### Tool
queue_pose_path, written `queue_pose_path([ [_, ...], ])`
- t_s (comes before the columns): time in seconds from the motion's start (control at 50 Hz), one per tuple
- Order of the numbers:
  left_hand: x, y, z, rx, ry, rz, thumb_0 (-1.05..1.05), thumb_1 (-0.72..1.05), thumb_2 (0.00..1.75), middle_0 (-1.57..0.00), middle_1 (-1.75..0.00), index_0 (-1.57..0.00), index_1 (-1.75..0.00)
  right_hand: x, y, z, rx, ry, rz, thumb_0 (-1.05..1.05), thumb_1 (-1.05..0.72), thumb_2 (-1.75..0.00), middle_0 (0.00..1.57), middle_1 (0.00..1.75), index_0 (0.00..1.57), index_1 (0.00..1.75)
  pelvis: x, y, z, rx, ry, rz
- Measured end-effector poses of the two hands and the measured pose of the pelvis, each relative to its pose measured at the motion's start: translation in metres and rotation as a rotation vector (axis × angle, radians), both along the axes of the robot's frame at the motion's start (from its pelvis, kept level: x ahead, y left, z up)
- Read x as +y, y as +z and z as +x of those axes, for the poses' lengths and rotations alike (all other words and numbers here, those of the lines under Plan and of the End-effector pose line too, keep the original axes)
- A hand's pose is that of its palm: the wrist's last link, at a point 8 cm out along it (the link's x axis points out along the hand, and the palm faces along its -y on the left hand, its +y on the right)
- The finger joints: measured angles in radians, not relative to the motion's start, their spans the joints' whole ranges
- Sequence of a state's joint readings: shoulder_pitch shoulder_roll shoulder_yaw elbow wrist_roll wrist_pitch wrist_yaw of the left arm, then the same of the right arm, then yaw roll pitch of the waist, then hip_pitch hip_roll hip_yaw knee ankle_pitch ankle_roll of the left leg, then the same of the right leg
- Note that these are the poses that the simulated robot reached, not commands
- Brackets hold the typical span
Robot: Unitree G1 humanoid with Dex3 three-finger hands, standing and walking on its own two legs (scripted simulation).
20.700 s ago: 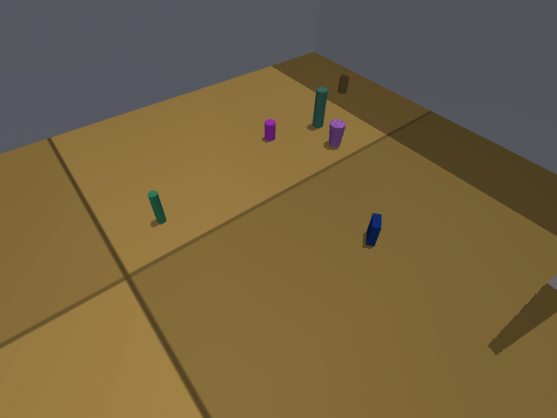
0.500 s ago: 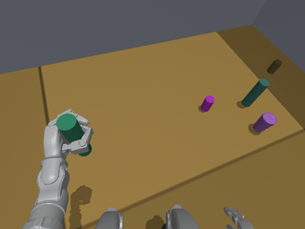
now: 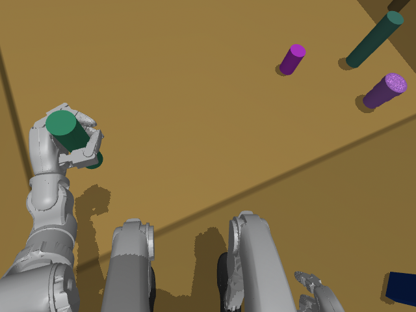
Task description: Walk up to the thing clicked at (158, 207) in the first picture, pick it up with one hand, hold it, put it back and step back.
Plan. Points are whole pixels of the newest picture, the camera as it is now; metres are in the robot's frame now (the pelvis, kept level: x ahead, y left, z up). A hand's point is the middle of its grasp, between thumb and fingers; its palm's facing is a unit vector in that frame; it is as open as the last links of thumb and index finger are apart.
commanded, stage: crouch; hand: left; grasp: from the side
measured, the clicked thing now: (79, 144) +0.44 +0.22 -0.06
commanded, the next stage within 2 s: lower in 0.96 s
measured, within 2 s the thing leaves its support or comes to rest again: neither
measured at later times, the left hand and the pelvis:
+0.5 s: hand (97, 156) +0.46 +0.22 -0.18, palm faces +0.15 -0.99 -0.01, open 5.4 cm; pelvis -0.03 +0.01 -0.13, yaw -3 degrees
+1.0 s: hand (103, 163) +0.46 +0.23 -0.25, palm faces +0.12 -0.99 -0.02, open 5.4 cm; pelvis -0.03 +0.01 -0.16, yaw -6 degrees
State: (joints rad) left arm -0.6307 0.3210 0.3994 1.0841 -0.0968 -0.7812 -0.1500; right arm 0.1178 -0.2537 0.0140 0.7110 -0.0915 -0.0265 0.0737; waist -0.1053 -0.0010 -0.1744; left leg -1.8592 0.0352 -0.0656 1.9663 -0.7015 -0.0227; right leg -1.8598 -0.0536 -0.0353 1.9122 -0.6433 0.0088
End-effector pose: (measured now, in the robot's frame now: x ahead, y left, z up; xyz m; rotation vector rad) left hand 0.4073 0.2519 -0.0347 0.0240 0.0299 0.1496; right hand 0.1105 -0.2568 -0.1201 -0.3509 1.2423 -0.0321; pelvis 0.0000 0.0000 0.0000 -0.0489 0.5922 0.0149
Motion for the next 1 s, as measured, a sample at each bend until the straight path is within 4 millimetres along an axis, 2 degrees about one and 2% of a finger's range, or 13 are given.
queue_pose_path([
  [0.18, 0.012, -0.07, 0.003, -0.011, 0.011, 0.004, 0.03, 0.15, 1.12, -0.97, -1.11, -1.02, -1.11, -0.009, -0.057, -0.028, 0.058, 0.016, -0.041, 0.01, -0.91, -0.91, 0.2, 0.3, 0.2, 0.29, 0.001, -0.064, -0.016, -0.017, -0.003, -0.012],
  [0.38, 0.016, -0.122, 0.017, -0.014, 0.009, -0.013, 0.03, 0.15, 1.12, -0.98, -1.11, -1.02, -1.11, -0.012, -0.096, -0.056, 0.114, 0.024, -0.077, 0.0, -0.91, -0.9, 0.2, 0.3, 0.2, 0.29, 0.004, -0.113, -0.026, -0.061, -0.014, -0.04],
  [0.66, 0.023, -0.172, 0.026, 0.006, -0.003, -0.008, 0.03, 0.15, 1.11, -0.97, -1.11, -1.02, -1.12, -0.011, -0.113, -0.071, 0.183, 0.069, -0.118, 0.0, -0.9, -0.9, 0.2, 0.3, 0.2, 0.29, 0.009, -0.144, -0.027, -0.097, -0.029, -0.081],
  [1.0, 0.025, -0.212, 0.029, 0.008, -0.025, -0.009, 0.03, 0.15, 1.11, -0.97, -1.12, -1.02, -1.13, -0.014, -0.115, -0.064, 0.216, 0.141, -0.172, 0.0, -0.9, -0.9, 0.21, 0.3, 0.2, 0.29, 0.014, -0.161, -0.025, -0.136, -0.044, -0.122],
])
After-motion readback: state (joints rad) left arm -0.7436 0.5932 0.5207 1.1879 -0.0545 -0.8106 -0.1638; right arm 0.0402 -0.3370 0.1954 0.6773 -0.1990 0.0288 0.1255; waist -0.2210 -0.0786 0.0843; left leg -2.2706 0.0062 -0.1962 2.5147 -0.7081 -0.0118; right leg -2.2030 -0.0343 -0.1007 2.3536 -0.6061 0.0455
